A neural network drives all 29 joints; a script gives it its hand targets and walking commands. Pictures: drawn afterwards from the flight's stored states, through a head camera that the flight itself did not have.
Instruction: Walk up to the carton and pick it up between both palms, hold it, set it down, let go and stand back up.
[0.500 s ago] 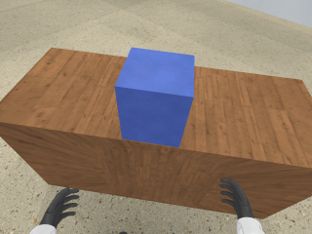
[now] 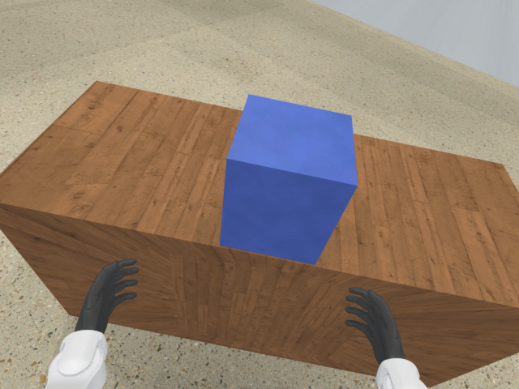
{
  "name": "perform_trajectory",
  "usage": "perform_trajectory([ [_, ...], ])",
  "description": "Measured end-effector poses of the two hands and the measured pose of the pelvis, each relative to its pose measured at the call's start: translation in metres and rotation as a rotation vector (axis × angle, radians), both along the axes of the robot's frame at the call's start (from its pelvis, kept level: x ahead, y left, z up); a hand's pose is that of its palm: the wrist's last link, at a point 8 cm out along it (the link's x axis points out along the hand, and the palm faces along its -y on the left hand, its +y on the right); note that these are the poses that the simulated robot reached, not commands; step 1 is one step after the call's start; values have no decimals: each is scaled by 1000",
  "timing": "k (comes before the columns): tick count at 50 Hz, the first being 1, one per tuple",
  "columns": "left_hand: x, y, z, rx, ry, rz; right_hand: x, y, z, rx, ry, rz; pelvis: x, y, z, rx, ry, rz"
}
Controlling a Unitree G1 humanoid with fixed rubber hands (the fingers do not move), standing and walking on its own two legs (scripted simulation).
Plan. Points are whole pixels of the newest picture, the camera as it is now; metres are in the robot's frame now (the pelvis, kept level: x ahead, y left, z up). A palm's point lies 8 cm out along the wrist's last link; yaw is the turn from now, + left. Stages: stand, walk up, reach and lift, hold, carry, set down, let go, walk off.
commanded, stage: reach and lift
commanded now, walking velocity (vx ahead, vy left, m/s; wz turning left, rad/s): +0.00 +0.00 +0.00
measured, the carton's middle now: (283, 182) +0.50 -0.05 +0.01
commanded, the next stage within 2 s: none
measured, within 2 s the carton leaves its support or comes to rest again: neither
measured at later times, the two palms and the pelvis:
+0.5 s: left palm (165, 271) +0.27 +0.14 +0.03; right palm (411, 302) +0.25 -0.24 +0.02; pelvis +0.01 -0.05 +0.00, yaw -1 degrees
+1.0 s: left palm (165, 217) +0.34 +0.15 +0.08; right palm (394, 238) +0.33 -0.21 +0.08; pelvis +0.00 -0.04 +0.01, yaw -1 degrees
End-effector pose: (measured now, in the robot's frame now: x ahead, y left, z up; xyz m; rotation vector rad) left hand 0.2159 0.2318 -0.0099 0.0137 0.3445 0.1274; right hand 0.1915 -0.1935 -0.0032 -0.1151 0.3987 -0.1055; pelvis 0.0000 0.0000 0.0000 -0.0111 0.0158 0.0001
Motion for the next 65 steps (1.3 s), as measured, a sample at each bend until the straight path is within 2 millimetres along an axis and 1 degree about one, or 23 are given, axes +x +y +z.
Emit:
perform_trajectory([
  [5, 4, -17, -9, 9, 87, -24, 20, -1, -1, 20, 26, 31, 5, -2, 1, 2, 17, -3],
  [8, 10, -26, -8, 13, 101, -33, 30, -6, 1, 24, 13, 30, 9, -7, 2, 7, 25, -4],
  [10, 15, -32, -2, 18, 90, -34, 34, -11, 2, 28, 5, 28, 11, -11, 2, 11, 28, -5],
  [17, 38, -61, 27, 24, 13, -86, 45, -32, 10, 34, -26, -25, 17, -29, 3, 24, 37, -12],
  [24, 54, -86, 42, 47, 42, -164, 57, -47, 25, 53, -81, -73, 15, -44, 5, 39, 35, -16],
  [28, 65, -97, 54, 55, 26, -190, 70, -52, 32, 61, -91, -83, 13, -50, 5, 43, 31, -18],
  [34, 84, -109, 76, 59, -44, -227, 91, -51, 53, 60, -146, -83, 9, -54, 6, 44, 26, -20],
  [36, 91, -110, 83, 59, -64, -237, 99, -49, 61, 61, -166, -78, 8, -54, 6, 44, 24, -20],
  [38, 100, -108, 85, 60, -61, -236, 107, -45, 69, 61, -186, -71, 6, -53, 6, 43, 21, -20],
  [42, 112, -97, 87, 54, -46, -207, 121, -36, 81, 75, -211, -58, 2, -50, 6, 39, 17, -21],
  [47, 117, -84, 87, 41, -33, -178, 133, -24, 84, 76, -195, -44, -2, -44, 7, 31, 16, -21],
  [51, 124, -78, 89, 36, -28, -174, 142, -15, 84, 64, -161, -35, -5, -38, 7, 23, 17, -21],
  [54, 130, -75, 98, 41, -48, -156, 148, -8, 87, 56, -149, -27, -7, -35, 7, 19, 15, -21],
  [58, 142, -74, 116, 49, -90, -130, 158, -1, 99, 50, -160, -14, -10, -32, 7, 15, 15, -22],
  [61, 157, -73, 128, 48, -97, -113, 168, 2, 106, 45, -149, -17, -12, -30, 6, 10, 21, -24],
  [65, 179, -70, 138, 51, -73, -81, 184, -2, 110, 54, -108, -52, -12, -28, 6, 6, 41, -25],
])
